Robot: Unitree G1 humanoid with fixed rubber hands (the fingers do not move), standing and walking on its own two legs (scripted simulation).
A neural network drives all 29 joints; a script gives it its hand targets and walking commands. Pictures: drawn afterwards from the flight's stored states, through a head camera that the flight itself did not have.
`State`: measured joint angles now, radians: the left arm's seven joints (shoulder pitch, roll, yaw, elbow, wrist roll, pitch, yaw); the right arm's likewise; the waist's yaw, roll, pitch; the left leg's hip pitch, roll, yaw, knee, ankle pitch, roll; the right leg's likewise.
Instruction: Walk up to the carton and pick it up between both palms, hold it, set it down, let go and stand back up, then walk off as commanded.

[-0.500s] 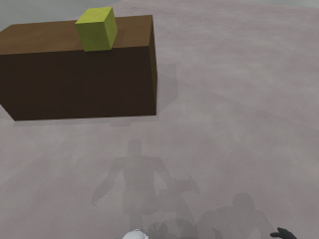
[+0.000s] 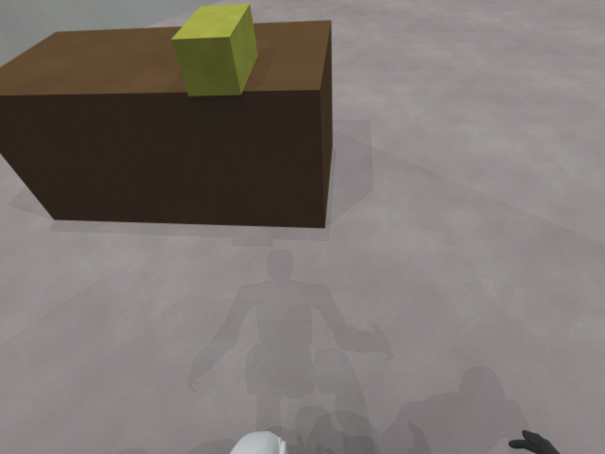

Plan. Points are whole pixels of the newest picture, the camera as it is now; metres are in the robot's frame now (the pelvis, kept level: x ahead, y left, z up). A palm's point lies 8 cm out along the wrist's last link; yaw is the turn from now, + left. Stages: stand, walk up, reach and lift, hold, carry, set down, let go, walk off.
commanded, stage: walk up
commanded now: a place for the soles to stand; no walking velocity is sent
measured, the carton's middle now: (220, 48) +1.34 +0.28 +0.02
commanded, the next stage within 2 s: none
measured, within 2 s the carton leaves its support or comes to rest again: neither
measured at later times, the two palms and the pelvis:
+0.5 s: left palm (66, 420) +0.21 +0.38 -0.09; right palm (469, 364) +0.26 -0.23 -0.07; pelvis +0.15 +0.06 +0.01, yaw +3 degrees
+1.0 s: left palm (46, 385) +0.27 +0.45 -0.10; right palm (419, 298) +0.39 -0.19 -0.09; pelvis +0.26 +0.12 -0.01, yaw +4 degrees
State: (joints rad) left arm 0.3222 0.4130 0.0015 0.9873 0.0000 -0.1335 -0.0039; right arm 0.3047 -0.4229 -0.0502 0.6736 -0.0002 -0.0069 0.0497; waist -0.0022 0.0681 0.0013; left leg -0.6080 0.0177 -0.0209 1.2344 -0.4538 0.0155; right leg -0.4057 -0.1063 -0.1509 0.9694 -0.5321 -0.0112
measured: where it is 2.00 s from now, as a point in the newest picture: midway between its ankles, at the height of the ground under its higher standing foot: (260, 378)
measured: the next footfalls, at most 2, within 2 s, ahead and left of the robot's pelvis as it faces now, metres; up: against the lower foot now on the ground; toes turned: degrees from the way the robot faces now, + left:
left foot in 0.20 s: +0.22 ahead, +0.18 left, +0.00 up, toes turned +5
right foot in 0.62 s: +0.31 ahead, -0.09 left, +0.00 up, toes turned -3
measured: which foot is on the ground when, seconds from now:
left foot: up 0.00-0.18, down 0.20-0.62, up 0.64-0.90, down 0.92-1.00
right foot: down 0.00-0.28, up 0.30-0.60, down 0.62-0.94, up 0.96-1.00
